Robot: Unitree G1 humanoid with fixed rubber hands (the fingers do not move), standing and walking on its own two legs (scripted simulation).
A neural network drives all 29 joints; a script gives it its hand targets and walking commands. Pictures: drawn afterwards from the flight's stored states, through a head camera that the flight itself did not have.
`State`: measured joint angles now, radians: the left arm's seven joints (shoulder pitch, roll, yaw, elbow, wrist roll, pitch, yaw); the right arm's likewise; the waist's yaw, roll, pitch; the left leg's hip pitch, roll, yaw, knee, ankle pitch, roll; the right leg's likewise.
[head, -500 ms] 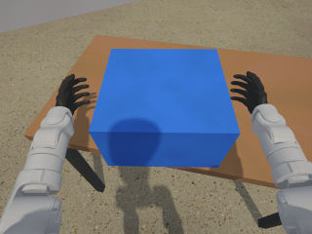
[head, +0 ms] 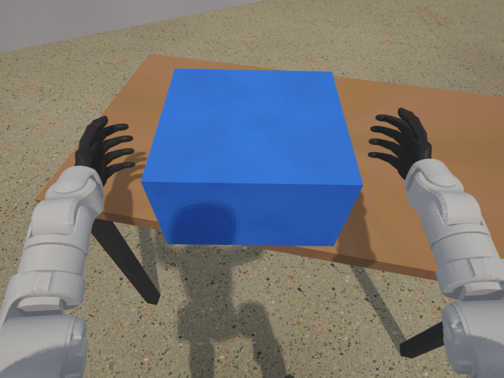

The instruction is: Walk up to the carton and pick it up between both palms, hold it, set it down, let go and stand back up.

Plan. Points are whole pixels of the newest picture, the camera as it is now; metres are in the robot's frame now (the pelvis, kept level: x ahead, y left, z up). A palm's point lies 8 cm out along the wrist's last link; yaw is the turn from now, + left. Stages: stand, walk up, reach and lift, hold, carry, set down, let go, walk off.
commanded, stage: set down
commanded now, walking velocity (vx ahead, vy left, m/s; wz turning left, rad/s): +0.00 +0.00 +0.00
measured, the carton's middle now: (252, 155) +0.49 +0.01 +0.05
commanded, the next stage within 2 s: none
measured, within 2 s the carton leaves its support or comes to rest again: neither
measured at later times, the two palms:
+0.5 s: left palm (76, 226) +0.32 +0.27 +0.08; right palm (423, 212) +0.33 -0.24 +0.10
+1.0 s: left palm (90, 268) +0.28 +0.26 +0.03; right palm (409, 253) +0.29 -0.23 +0.04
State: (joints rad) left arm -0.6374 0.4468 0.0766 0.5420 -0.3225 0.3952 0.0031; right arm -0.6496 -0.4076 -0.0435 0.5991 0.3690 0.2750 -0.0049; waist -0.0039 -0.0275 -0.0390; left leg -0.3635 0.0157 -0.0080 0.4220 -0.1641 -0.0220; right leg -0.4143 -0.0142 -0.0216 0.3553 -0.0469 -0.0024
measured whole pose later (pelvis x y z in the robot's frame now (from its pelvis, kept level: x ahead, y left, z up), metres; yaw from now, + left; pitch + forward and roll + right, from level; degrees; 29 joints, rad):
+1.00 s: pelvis +0.02 -0.01 +0.00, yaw +0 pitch -3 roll +0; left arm -0.03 0.40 0.05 0.24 -0.35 0.15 -0.04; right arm 0.03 -0.19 -0.11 0.10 0.25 0.19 -0.05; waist 0.03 -0.02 0.08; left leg -0.18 0.03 -0.02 0.47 -0.24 -0.04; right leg -0.25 0.00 -0.03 0.45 -0.15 -0.02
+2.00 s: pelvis +0.06 +0.01 +0.00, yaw +0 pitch -11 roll -1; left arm 0.23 0.23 0.05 0.40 -0.05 0.17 -0.02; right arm 0.16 -0.20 -0.02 0.39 0.10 -0.15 0.05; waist 0.01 -0.06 0.13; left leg 0.11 0.03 -0.01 0.36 -0.28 -0.02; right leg 0.03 0.00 -0.02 0.35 -0.19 0.00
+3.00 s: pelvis +0.03 -0.01 -0.01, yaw -4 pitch -1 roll -1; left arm 0.24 0.21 0.05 0.76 0.04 0.01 -0.06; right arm 0.05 -0.18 0.02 0.41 0.00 -0.13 0.04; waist 0.02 0.00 -0.06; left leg -0.24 0.09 0.02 0.60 -0.34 -0.04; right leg -0.31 0.06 0.01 0.52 -0.19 -0.02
